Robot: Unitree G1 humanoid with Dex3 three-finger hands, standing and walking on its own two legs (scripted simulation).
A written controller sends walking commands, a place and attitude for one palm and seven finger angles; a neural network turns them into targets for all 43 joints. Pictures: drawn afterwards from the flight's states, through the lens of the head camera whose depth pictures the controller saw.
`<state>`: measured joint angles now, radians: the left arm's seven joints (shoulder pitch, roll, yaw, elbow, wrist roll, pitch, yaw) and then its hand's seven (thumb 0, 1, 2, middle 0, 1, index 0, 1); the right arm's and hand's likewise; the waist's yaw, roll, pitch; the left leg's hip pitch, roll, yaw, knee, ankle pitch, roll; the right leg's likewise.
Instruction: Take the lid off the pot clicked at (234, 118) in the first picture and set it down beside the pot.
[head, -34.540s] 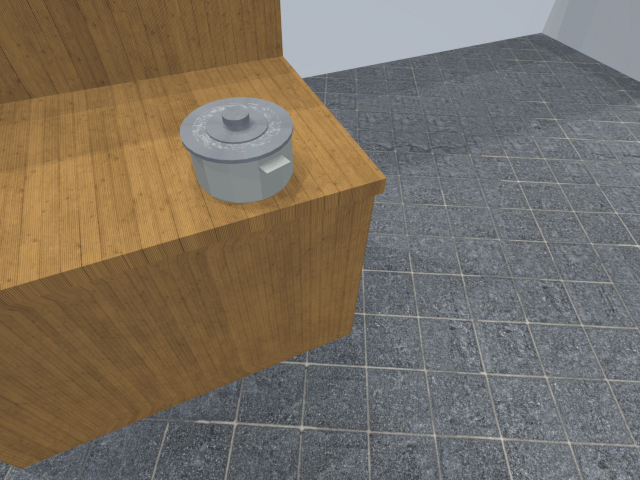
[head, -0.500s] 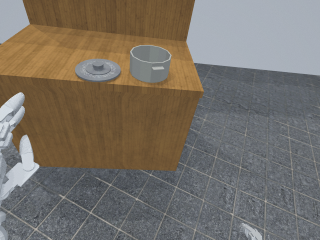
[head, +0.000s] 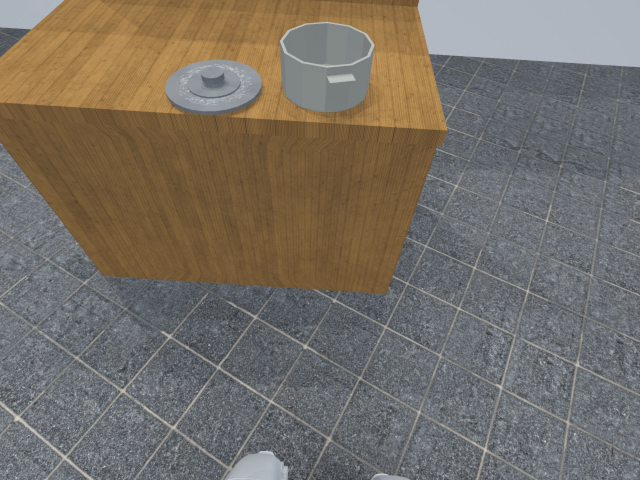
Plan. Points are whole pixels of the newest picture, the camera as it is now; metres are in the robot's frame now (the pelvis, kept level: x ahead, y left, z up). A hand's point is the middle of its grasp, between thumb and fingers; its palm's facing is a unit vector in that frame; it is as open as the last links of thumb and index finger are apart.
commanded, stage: stop stepping back and stand still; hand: left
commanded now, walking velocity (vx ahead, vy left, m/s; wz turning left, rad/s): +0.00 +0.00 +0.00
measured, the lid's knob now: (212, 75) +0.87 +0.26 +0.02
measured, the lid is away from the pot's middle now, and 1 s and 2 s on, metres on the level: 0.25 0.25 0.25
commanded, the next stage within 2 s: let the arm hang, fingers relaxed in 0.78 s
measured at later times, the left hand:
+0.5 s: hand (213, 476) +0.15 +0.15 -0.15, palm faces +0.00 -0.98 -0.20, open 7.3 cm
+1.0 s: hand out of the picture +0.12 +0.16 -0.16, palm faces +0.02 -0.98 -0.20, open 7.3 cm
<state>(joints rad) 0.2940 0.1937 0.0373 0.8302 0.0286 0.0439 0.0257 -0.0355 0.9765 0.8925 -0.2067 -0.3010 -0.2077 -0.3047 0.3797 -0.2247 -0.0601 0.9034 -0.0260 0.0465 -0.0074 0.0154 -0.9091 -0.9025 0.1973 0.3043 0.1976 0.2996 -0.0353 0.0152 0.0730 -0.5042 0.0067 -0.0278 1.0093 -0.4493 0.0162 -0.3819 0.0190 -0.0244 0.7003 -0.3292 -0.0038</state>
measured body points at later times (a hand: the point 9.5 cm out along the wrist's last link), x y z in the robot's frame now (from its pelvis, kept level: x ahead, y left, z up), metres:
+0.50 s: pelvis +0.08 -0.02 +0.02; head +0.10 -0.02 +0.47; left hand +0.15 +0.20 -0.13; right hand +0.09 -0.25 -0.13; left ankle +0.02 +0.10 -0.71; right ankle +0.05 -0.13 -0.71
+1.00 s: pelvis +0.09 -0.02 +0.02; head +0.11 -0.01 +0.47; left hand +0.12 +0.21 -0.14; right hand +0.07 -0.23 -0.14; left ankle +0.02 +0.10 -0.71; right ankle +0.05 -0.13 -0.71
